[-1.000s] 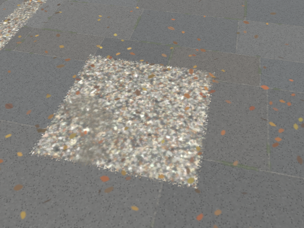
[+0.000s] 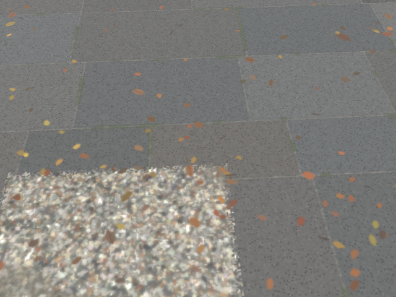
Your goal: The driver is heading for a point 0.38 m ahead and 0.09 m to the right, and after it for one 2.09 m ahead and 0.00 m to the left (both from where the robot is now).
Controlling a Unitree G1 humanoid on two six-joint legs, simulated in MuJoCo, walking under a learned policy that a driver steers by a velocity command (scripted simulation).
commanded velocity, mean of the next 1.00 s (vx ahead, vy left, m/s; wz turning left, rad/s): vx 0.50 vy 0.00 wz -0.37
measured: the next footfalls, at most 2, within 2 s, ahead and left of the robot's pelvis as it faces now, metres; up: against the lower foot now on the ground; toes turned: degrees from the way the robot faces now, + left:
left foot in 0.38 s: +0.41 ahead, +0.13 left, +0.00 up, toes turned -16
right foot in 0.88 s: +0.55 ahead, -0.23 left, +0.00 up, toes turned -24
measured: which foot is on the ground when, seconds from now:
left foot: up 0.00-0.36, down 0.38-0.88, up 0.90-1.00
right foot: down 0.00-0.38, up 0.40-0.86, down 0.88-1.00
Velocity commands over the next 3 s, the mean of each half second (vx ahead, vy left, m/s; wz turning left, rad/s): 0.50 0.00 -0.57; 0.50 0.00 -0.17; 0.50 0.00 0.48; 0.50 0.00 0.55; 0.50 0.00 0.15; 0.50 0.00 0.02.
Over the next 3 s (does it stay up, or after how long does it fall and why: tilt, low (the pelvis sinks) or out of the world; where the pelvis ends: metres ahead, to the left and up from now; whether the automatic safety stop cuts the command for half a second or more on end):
stays up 1.59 0.00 0.01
